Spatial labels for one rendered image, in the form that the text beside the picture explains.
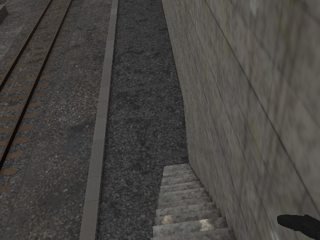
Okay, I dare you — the stairs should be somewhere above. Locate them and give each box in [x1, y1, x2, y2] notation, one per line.
[150, 163, 236, 240]

